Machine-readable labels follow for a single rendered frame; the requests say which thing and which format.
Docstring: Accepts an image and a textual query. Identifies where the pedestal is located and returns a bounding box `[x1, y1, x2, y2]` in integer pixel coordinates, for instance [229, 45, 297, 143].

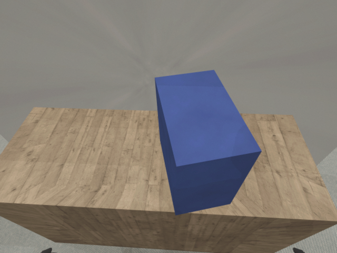
[0, 107, 337, 253]

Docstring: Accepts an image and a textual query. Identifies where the carton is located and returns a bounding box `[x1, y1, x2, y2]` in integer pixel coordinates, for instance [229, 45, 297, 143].
[155, 70, 262, 215]

